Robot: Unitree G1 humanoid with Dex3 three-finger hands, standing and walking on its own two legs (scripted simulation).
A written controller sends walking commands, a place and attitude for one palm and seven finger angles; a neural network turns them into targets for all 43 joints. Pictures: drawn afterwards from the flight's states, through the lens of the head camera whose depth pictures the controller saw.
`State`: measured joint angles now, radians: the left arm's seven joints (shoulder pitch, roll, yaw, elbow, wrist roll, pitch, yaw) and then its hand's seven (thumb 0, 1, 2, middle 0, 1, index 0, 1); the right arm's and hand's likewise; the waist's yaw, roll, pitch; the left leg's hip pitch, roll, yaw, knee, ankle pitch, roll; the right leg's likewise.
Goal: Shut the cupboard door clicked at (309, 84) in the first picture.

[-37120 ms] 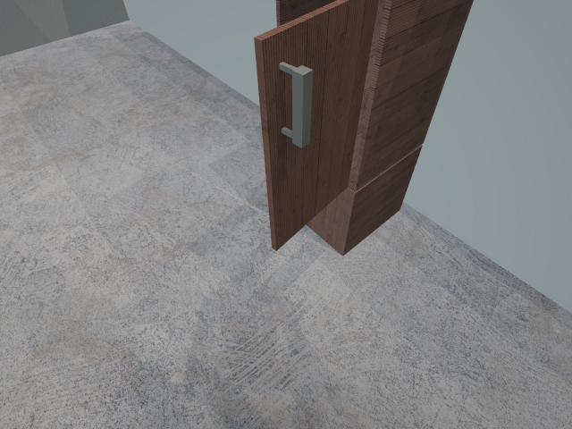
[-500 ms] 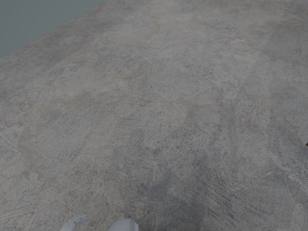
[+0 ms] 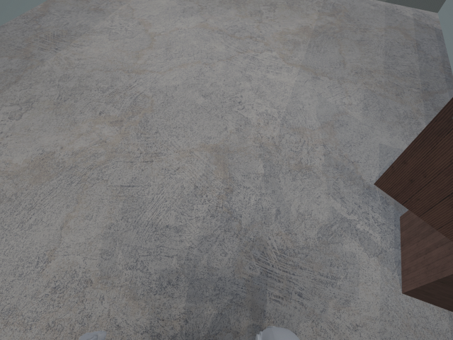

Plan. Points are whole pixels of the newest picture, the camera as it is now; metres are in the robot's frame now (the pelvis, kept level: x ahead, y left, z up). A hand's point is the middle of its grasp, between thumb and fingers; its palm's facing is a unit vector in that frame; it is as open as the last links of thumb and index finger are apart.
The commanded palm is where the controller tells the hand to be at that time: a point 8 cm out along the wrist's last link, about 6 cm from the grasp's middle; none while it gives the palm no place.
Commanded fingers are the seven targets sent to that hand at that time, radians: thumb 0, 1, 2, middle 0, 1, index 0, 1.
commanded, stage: turn to face it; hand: left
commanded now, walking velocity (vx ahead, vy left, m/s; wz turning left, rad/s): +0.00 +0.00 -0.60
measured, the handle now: out of the picture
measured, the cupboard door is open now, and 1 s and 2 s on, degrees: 62 62 62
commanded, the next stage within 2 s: take the last steps up to it in 1.20 s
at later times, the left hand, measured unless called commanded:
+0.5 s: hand (158, 327) +0.16 +0.14 -0.16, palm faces -0.27 -0.94 -0.23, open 7.4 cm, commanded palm none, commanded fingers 0.00 0.90 0.90 -0.20 -0.30 -0.20 -0.30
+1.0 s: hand (200, 284) +0.24 +0.07 -0.16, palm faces -0.55 -0.79 -0.29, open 7.4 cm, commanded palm none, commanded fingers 0.00 0.90 0.90 -0.20 -0.30 -0.20 -0.30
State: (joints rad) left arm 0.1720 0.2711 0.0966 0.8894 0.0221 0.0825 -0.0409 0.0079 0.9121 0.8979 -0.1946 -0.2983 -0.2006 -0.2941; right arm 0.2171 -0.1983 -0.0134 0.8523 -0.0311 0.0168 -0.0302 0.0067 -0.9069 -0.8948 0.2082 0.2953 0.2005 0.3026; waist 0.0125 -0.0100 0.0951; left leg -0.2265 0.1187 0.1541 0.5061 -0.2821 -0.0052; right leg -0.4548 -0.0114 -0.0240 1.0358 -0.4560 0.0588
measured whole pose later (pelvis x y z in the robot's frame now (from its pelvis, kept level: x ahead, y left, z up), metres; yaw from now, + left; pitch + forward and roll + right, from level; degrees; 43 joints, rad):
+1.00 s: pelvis +0.03 -0.04 -0.02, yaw -34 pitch +0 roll +0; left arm 0.14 0.22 0.05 0.89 0.02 0.03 -0.02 0.01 0.91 0.90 -0.19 -0.30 -0.20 -0.29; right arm 0.24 -0.28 -0.06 0.92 -0.01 0.07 -0.02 0.01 -0.91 -0.90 0.21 0.30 0.20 0.30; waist -0.03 0.08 0.09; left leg -0.36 0.14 0.10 0.92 -0.53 -0.06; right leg -0.29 0.01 -0.06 0.63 -0.34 -0.03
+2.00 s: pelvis +0.08 -0.22 +0.00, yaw -46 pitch +0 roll +0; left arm 0.25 0.17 0.04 1.06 0.02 -0.06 0.00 0.00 0.94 0.90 -0.20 -0.30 -0.20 -0.29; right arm 0.27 -0.21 -0.06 1.03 -0.03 0.00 0.00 0.01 -0.91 -0.90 0.20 0.29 0.19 0.30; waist -0.03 0.02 0.03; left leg -0.51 0.10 0.09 0.99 -0.31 -0.03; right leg -0.12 0.04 -0.13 0.34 -0.23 -0.08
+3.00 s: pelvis +0.15 -0.32 +0.00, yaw -45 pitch -1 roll -1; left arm 0.13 0.22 0.04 1.00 0.01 0.05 0.03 0.00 0.91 0.90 -0.19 -0.30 -0.20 -0.29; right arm 0.19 -0.17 -0.02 1.01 -0.03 0.02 -0.04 0.01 -0.91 -0.90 0.21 0.29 0.20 0.30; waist -0.01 -0.02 0.09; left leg -0.20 0.01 0.07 0.48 -0.26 0.04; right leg -0.27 0.00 0.01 0.74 -0.44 0.01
